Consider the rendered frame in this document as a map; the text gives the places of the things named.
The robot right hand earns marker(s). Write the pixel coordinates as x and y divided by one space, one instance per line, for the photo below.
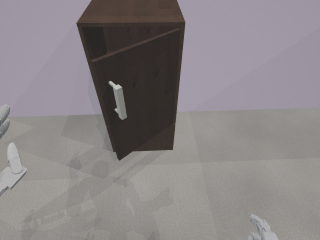
263 229

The robot left hand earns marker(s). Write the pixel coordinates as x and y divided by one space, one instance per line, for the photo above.
13 174

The cupboard door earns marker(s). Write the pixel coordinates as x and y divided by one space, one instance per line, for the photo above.
147 73

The handle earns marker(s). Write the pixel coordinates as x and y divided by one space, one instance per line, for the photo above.
120 102

